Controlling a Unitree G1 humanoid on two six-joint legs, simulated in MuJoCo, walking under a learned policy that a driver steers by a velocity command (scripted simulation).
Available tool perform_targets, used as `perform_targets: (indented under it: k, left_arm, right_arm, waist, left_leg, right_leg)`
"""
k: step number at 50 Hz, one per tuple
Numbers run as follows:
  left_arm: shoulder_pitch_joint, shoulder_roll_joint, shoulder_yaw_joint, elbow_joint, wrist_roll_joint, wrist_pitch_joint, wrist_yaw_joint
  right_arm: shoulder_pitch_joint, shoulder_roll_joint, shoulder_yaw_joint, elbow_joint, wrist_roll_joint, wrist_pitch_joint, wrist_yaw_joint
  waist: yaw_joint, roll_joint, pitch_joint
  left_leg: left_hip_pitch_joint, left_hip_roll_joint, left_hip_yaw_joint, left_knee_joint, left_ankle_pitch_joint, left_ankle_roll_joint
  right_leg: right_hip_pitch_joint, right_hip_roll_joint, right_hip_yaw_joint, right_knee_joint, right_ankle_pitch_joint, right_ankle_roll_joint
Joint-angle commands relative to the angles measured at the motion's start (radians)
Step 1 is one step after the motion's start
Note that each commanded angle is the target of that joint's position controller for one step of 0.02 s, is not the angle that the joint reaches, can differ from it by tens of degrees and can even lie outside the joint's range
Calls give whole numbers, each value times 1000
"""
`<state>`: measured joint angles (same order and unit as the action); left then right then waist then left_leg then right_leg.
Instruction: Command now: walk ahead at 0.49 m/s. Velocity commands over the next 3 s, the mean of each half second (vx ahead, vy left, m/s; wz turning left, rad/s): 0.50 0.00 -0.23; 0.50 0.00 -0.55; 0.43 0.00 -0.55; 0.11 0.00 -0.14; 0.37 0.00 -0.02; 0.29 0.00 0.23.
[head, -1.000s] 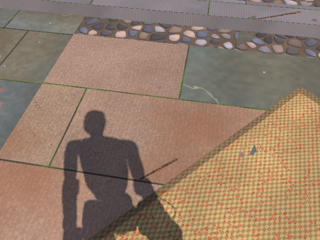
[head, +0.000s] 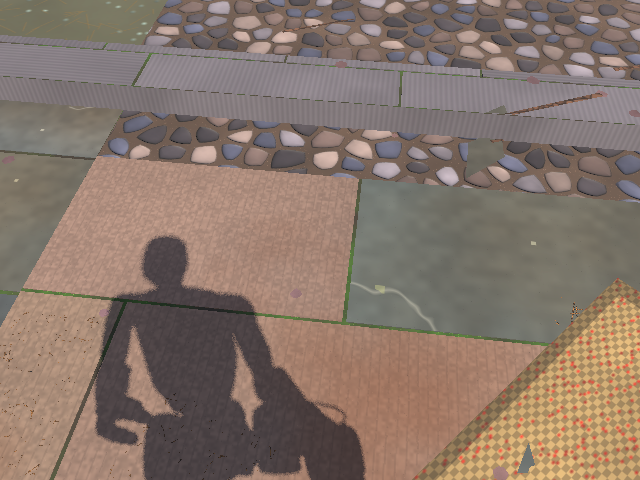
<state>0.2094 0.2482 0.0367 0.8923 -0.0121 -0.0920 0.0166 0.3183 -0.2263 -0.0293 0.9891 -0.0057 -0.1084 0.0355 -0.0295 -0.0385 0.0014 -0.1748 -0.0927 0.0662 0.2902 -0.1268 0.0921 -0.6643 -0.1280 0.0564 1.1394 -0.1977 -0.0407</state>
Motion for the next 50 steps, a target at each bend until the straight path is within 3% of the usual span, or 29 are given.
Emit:
perform_targets:
  k: [1, 6, 11, 13, 14, 15, 16, 17, 18, 19, 20, 21, 23, 25, 27, 32, 37, 39, 40, 41, 42, 43, 44, 45, 46, 47, 48, 50]
  left_arm:
    - [35, 46, 14, -42, 13, 3, 7]
    - [-160, 29, 5, -93, -1, -9, -11]
    - [-247, 46, 2, -144, -13, -13, -47]
    - [-204, 69, 10, -151, -13, -17, -58]
    - [-114, 94, 26, -130, -11, -17, -60]
    - [59, 145, 56, -77, -11, -16, -57]
    - [236, 254, 88, -48, -8, -11, -50]
    - [278, 289, 92, -35, -8, -10, -58]
    - [267, 192, 68, -43, -7, -11, -57]
    - [176, 160, 58, -70, -1, -12, -51]
    - [98, 140, 50, -98, 6, -11, -52]
    - [50, 119, 44, -118, 12, -10, -53]
    - [29, 100, 38, -130, 13, -8, -51]
    - [65, 129, 47, -125, 2, -11, -40]
    - [113, 154, 56, -116, -2, -7, -23]
    - [187, 157, 59, -100, -7, 4, -5]
    - [215, 157, 65, -90, -15, 19, 6]
    - [189, 165, 70, -103, -10, 31, 12]
    - [169, 152, 66, -116, -8, 36, 11]
    - [137, 117, 52, -140, 1, 35, 4]
    - [193, 60, 36, -159, 2, 28, 1]
    - [312, 40, 19, -173, -20, 18, -1]
    - [269, 141, 41, -153, -34, 21, 1]
    - [170, 175, 51, -171, -26, 28, 2]
    - [125, 161, 52, -183, -13, 32, 2]
    - [112, 141, 55, -190, -7, 35, -2]
    - [123, 118, 54, -194, -12, 42, -7]
    - [116, 86, 49, -209, -17, 54, -10]
  right_arm:
    - [-41, -131, -21, -54, 1, -18, -19]
    - [60, -166, -27, -31, 21, -2, -36]
    - [102, -175, -37, 1, 21, 17, -39]
    - [72, -190, -43, -4, 20, 28, -42]
    - [44, -192, -43, -12, 17, 35, -43]
    - [41, -167, -34, -25, 6, 41, -46]
    - [76, -126, -13, -62, -19, 33, -49]
    - [150, -17, 22, -68, -17, 0, -31]
    - [65, -137, -5, -76, 18, -33, -21]
    - [-42, -178, -15, -116, 39, -53, -18]
    - [-84, -174, -15, -126, 29, -58, -25]
    - [-92, -167, -22, -131, 11, -54, -31]
    - [-78, -146, -28, -144, 3, -30, -35]
    - [-100, -131, -30, -161, -7, -11, -42]
    - [-189, -122, -30, -196, -12, -5, -47]
    - [-371, -95, -22, -259, 2, -14, -37]
    - [-433, -136, -31, -307, 11, -32, -20]
    - [-376, -160, -41, -298, 13, -43, -18]
    - [-285, -181, -54, -275, 9, -48, -23]
    - [-140, -218, -69, -251, -3, -51, -29]
    - [17, -288, -88, -239, -13, -44, -39]
    - [50, -288, -89, -219, 0, -26, -30]
    - [7, -194, -69, -241, 11, -21, -31]
    - [-49, -154, -57, -252, 14, -15, -33]
    - [-99, -145, -51, -253, 6, -10, -31]
    - [-127, -128, -46, -247, -2, -10, -29]
    - [-139, -124, -45, -240, -8, -12, -28]
    - [-136, -132, -52, -223, -2, -22, -24]
  waist:
    - [47, 76, 56]
    - [-25, 79, 58]
    - [-44, 90, 77]
    - [-5, 108, 47]
    - [50, 108, -11]
    - [118, 81, -112]
    - [151, -80, -249]
    - [101, -294, -341]
    - [130, -179, -296]
    - [119, -116, -168]
    - [88, -5, -118]
    - [52, 35, -86]
    - [8, 9, -69]
    - [3, 1, -43]
    - [25, 2, -9]
    - [85, -45, 17]
    - [89, -54, 22]
    - [56, -79, 3]
    - [11, -80, -44]
    - [-58, -52, -162]
    - [-79, 118, -318]
    - [-28, 405, -394]
    - [-41, 260, -272]
    - [-48, 144, -139]
    - [-22, 82, -62]
    - [3, 93, -22]
    - [22, 125, -10]
    - [29, 137, 0]
  left_leg:
    - [-110, 278, -205, -206, 70, 171]
    - [7, 270, -157, -184, 74, 124]
    - [217, 354, -134, -109, 84, 99]
    - [252, 362, -103, -24, 257, 75]
    - [238, 335, -59, 96, 448, 51]
    - [174, 277, -3, 314, 555, 21]
    - [-106, 206, 55, 677, 291, -31]
    - [-498, 24, -29, 952, -383, -78]
    - [-619, 80, -160, 1056, -389, -46]
    - [-665, 124, -155, 1044, -287, -24]
    - [-619, 165, -148, 994, -206, -23]
    - [-554, 194, -151, 914, -158, -31]
    - [-465, 209, -151, 822, -133, -52]
    - [-471, 196, -131, 737, -89, -85]
    - [-506, 180, -124, 598, 12, -113]
    - [-411, 115, -115, 285, 245, -112]
    - [-371, 101, -154, 172, 179, -93]
    - [-280, 92, -141, 151, 91, -73]
    - [-147, 84, -121, 115, 82, -50]
    - [94, 168, -180, 145, 85, 0]
    - [465, 374, -441, 165, 28, 97]
    - [622, 530, -811, 62, -159, 185]
    - [514, 506, -774, 31, -314, 149]
    - [350, 468, -611, 6, -269, 108]
    - [206, 426, -503, -29, -164, 94]
    - [118, 390, -422, -60, -89, 88]
    - [58, 361, -349, -90, -46, 81]
    - [23, 341, -249, -129, 39, 95]
  right_leg:
    - [-18, -42, 1, -140, 162, 27]
    - [22, 14, -45, -471, 309, 38]
    - [-24, 30, -47, -571, 177, -13]
    - [63, 65, -75, -595, 87, -54]
    - [204, 106, -111, -616, 85, -78]
    - [430, 141, -116, -626, 105, -108]
    - [770, -58, 181, -616, 142, -198]
    - [1051, -221, 673, -794, -87, -343]
    - [1039, -205, 693, -853, -154, -300]
    - [912, -172, 555, -856, -50, -257]
    - [777, -138, 447, -869, 75, -242]
    - [662, -109, 375, -888, 176, -234]
    - [559, -60, 301, -928, 256, -229]
    - [508, -41, 250, -947, 319, -239]
    - [487, -26, 226, -960, 322, -233]
    - [452, 24, 204, -941, 194, -167]
    - [575, -27, 318, -839, 169, -151]
    - [594, -32, 352, -774, 235, -141]
    - [581, 8, 342, -695, 316, -123]
    - [494, 65, 298, -505, 319, -93]
    - [215, 188, 178, -179, 74, -27]
    - [-49, 225, 131, 38, -417, -2]
    - [-130, 144, 156, 150, -355, 2]
    - [-134, 107, 112, 154, -260, 6]
    - [-90, 70, 89, 120, -187, 10]
    - [-54, 41, 86, 82, -144, 9]
    - [-12, 19, 76, 62, -120, 7]
    - [-11, 6, 52, 43, -79, 13]
